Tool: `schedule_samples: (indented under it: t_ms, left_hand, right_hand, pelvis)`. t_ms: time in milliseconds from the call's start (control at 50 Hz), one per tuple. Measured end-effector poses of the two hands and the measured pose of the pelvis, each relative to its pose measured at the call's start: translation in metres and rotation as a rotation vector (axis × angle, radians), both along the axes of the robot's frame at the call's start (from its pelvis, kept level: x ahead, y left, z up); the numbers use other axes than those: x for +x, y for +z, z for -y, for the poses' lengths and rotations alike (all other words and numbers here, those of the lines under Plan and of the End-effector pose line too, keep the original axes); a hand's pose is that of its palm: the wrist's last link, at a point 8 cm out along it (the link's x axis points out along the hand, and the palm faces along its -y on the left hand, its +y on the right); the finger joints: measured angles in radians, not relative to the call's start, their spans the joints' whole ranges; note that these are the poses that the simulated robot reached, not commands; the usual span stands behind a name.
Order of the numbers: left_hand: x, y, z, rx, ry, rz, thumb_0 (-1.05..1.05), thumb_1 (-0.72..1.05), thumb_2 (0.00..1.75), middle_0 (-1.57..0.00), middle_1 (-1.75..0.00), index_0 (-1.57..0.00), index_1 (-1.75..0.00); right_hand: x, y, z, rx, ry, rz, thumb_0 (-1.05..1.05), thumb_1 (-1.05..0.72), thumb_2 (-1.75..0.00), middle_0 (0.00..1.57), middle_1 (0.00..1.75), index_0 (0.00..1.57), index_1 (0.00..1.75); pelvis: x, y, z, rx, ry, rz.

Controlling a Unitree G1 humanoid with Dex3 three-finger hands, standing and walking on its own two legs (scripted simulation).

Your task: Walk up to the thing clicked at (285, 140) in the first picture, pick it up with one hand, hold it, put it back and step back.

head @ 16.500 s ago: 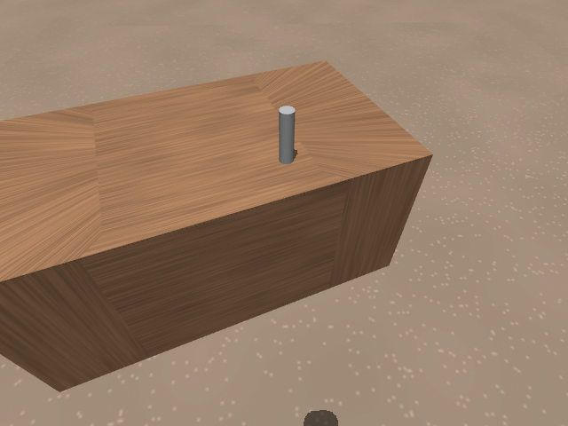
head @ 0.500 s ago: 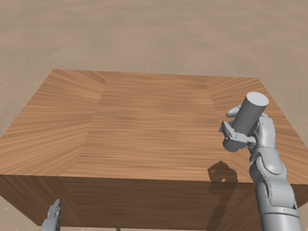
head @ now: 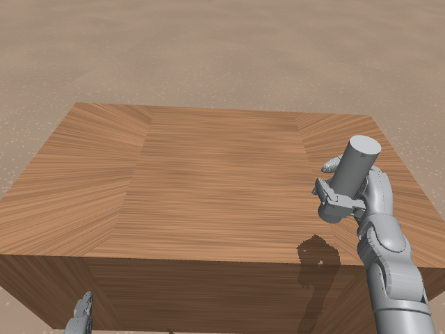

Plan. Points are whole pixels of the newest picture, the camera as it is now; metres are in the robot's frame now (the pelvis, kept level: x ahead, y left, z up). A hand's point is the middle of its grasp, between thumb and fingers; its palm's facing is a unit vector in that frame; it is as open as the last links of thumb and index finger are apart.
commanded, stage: hold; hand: right
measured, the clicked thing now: (345, 183) +0.34 -0.18 +0.16
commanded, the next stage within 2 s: crouch in 1.82 s
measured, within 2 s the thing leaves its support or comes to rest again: neither
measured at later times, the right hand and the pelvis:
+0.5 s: hand (335, 193) +0.33 -0.17 +0.14, palm faces +0.16 +0.99 +0.01, open 5.6 cm; pelvis +0.00 +0.00 +0.00, yaw +0 degrees
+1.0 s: hand (335, 193) +0.33 -0.17 +0.14, palm faces +0.14 +0.99 +0.00, open 5.6 cm; pelvis +0.00 +0.00 +0.00, yaw +0 degrees
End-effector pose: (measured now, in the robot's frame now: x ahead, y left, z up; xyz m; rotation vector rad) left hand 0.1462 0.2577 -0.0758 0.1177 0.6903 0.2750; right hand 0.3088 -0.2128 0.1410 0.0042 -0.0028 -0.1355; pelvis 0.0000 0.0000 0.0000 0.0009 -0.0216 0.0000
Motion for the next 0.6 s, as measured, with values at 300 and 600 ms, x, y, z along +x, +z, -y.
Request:
schedule_samples:
  t_ms: [300,600]
  left_hand:
    - [-0.0035,0.0028,-0.0013,0.017,-0.003,0.004,-0.01,-0.53,0.05,-0.06,-0.06,-0.05,-0.05]
    - [-0.0035,0.0007,0.0004,0.002,-0.012,0.005,-0.01,-0.53,0.05,-0.06,-0.06,-0.05,-0.05]
  right_hand:
    - [-0.0046,-0.0029,0.0026,-0.005,-0.009,0.013,-0.01,-0.1,-1.19,1.0,1.17,1.0,1.18]
    - [-0.0067,-0.0043,0.0025,-0.002,-0.022,0.013,-0.01,-0.09,-1.19,1.0,1.17,1.0,1.18]
  pelvis:
    - [-0.0035,0.0012,0.0007,0.0,0.0,0.007]
    - [-0.0054,0.0024,-0.0026,-0.002,-0.003,0.014]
